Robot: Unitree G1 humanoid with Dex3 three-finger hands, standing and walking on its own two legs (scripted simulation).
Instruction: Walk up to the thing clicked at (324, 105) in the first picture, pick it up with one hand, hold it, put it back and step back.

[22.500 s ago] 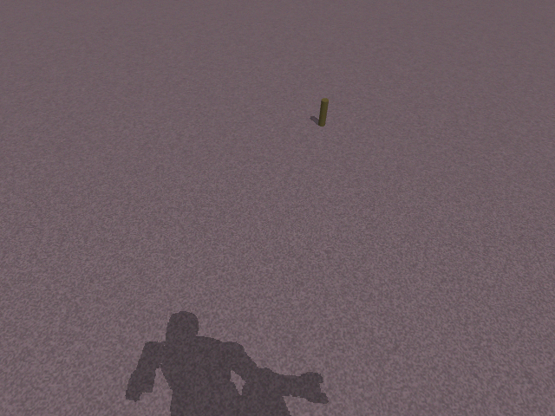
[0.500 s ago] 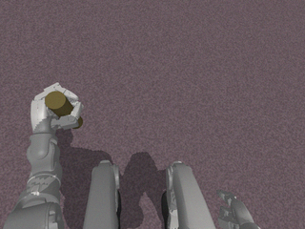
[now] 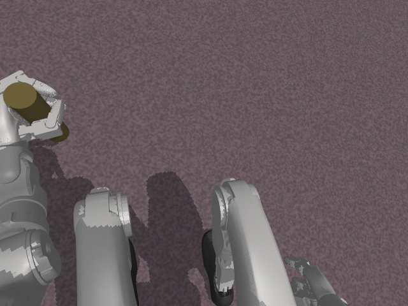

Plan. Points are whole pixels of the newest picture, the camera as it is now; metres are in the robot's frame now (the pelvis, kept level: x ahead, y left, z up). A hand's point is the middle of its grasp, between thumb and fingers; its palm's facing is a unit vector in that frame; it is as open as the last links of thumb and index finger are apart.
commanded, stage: crouch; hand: left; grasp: from the side
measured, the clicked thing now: (42, 117) +0.46 +0.26 -0.07
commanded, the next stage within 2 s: lower in 0.60 s
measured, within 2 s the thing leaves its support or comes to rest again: rests again in 1.84 s
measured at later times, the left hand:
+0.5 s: hand (58, 124) +0.47 +0.25 -0.12, palm faces +0.15 -0.99 -0.02, open 5.3 cm
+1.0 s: hand (68, 135) +0.47 +0.25 -0.18, palm faces +0.17 -0.99 -0.02, open 5.3 cm
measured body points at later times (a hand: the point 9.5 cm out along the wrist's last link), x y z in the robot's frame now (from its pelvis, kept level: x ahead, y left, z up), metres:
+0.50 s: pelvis +0.01 +0.01 -0.05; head +0.23 +0.08 +0.33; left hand +0.46 +0.31 -0.12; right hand +0.10 -0.27 -0.15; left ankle +0.09 +0.14 -0.32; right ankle +0.09 -0.12 -0.32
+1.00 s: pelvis +0.00 +0.01 -0.06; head +0.25 +0.11 +0.30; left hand +0.45 +0.31 -0.18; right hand +0.11 -0.27 -0.14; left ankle +0.09 +0.14 -0.32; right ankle +0.09 -0.12 -0.32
